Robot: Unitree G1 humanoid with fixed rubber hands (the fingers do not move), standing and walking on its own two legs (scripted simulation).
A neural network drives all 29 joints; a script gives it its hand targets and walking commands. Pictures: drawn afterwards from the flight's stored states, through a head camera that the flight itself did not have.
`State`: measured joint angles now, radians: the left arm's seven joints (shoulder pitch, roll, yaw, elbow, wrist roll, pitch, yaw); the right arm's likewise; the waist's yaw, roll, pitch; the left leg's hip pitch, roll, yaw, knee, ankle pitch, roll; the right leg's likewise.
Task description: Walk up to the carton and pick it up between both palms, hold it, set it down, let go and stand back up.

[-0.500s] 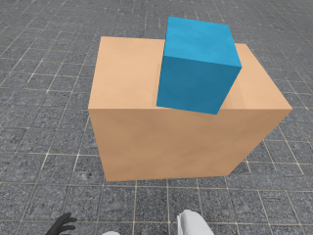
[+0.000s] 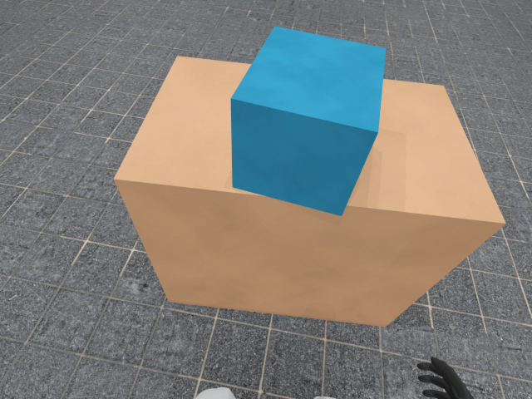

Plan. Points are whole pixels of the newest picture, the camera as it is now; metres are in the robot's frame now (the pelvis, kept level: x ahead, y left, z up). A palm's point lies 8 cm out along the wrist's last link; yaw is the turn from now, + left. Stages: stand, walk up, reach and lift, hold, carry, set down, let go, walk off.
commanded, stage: walk up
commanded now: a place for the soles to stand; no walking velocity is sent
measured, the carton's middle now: (307, 119) +0.62 -0.03 +0.05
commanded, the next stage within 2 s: none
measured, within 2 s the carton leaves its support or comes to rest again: neither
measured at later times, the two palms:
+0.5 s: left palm (131, 397) +0.13 +0.21 -0.06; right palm (477, 391) +0.17 -0.30 -0.09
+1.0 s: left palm out of the picture +0.10 +0.24 -0.09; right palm (457, 382) +0.18 -0.27 -0.08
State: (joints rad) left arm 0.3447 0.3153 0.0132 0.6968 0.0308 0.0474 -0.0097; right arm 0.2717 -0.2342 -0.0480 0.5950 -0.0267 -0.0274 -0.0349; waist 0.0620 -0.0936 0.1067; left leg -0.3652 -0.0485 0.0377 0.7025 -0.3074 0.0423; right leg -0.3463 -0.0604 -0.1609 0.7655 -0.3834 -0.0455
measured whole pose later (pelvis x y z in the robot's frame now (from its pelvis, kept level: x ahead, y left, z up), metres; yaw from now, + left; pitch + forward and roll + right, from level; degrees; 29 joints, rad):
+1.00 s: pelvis +0.04 -0.03 +0.02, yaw +5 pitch -1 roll -1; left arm 0.34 0.29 0.00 0.65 0.01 0.01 -0.01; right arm 0.24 -0.25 0.00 0.70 -0.01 0.00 0.00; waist 0.02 -0.01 0.03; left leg -0.30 -0.02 -0.08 0.63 -0.31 0.01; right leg -0.24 -0.04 -0.16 0.58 -0.33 -0.01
